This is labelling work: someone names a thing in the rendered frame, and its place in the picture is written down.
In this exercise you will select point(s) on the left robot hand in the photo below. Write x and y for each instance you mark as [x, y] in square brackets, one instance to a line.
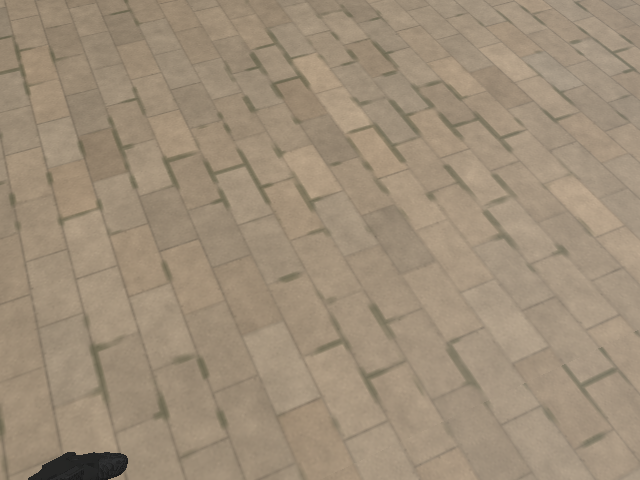
[91, 466]

